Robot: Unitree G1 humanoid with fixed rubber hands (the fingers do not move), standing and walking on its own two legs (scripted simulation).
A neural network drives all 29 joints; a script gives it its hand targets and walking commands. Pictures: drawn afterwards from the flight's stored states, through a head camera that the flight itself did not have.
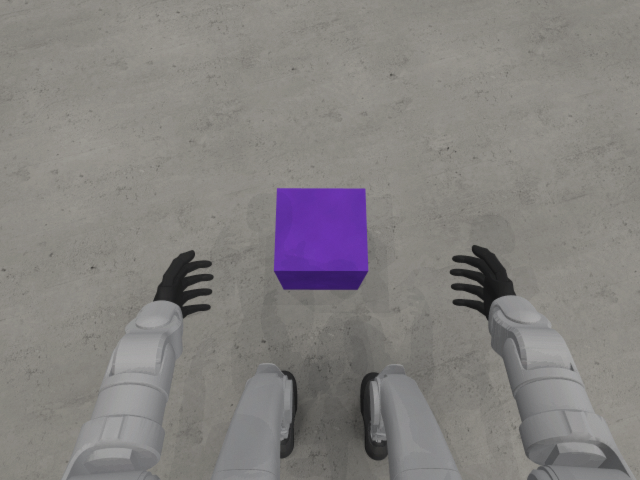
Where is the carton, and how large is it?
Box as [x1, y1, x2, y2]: [274, 188, 367, 289]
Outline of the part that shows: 277,188 274,271 283,288 357,289 367,272 364,189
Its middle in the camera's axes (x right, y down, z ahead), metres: +0.00 +0.01 +1.00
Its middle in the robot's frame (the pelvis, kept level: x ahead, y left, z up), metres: +0.54 +0.02 -0.56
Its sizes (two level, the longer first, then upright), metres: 0.210 0.200 0.250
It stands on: the floor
